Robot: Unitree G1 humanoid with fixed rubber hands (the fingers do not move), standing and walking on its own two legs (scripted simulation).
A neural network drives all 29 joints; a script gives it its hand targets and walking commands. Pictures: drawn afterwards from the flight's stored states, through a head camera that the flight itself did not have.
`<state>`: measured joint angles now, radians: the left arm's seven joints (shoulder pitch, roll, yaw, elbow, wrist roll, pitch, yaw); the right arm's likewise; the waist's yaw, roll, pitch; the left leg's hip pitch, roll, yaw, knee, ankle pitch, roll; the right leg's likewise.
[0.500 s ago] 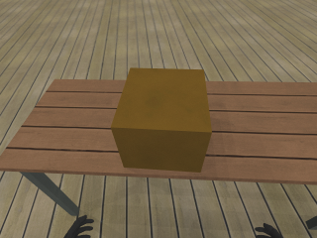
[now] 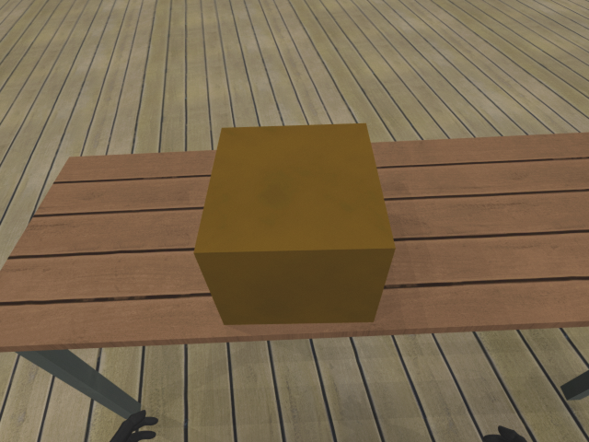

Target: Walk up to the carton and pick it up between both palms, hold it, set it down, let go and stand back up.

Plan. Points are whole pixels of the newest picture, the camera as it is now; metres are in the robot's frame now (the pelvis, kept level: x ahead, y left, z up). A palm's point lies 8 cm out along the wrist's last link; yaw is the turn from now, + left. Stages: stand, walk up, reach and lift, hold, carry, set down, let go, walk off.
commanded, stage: walk up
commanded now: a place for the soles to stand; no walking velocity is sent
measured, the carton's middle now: (295, 222) +0.47 +0.04 +0.00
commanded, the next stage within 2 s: reach and lift in 1.92 s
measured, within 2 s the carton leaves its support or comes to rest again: neither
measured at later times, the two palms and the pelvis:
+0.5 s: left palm out of the picture +0.14 +0.32 -0.09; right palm out of the picture +0.10 -0.23 -0.09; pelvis +0.01 +0.05 -0.01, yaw -4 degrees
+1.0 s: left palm (94, 431) +0.16 +0.31 -0.08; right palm out of the picture +0.12 -0.22 -0.07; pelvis +0.02 +0.05 +0.01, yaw -1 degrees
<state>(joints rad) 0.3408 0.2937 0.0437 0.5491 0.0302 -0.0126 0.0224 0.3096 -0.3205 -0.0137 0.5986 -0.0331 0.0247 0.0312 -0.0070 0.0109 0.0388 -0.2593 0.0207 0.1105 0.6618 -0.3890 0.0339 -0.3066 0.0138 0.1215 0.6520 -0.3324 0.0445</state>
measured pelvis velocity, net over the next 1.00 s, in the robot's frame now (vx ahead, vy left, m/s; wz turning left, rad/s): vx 0.02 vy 0.05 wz -0.01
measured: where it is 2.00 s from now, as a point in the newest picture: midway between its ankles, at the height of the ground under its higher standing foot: outside the picture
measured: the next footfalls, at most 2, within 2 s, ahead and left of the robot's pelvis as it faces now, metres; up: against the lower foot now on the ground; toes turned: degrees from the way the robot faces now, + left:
left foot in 0.44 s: +0.08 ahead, +0.17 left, +0.00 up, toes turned +0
right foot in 0.62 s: +0.07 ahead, -0.08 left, +0.00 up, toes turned +0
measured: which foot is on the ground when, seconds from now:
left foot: down 0.00-0.26, up 0.28-0.42, down 0.44-1.00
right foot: down 0.00-0.44, up 0.46-0.60, down 0.62-1.00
